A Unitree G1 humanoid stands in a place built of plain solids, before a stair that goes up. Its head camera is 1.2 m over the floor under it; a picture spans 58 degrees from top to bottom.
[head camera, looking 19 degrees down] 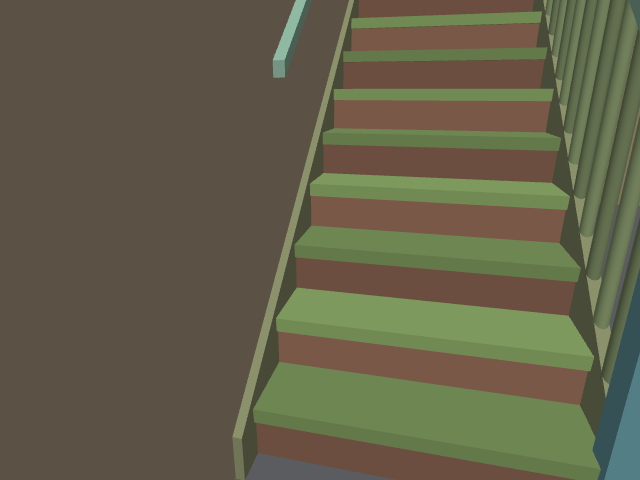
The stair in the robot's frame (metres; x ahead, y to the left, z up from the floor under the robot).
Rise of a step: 0.20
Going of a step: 0.25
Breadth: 1.06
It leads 13 degrees to the right of straight ahead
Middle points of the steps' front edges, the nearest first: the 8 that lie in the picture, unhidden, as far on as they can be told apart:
1.05 -0.28 0.20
1.30 -0.35 0.40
1.54 -0.41 0.60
1.79 -0.47 0.81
2.04 -0.53 1.01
2.28 -0.59 1.21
2.53 -0.65 1.41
2.78 -0.71 1.61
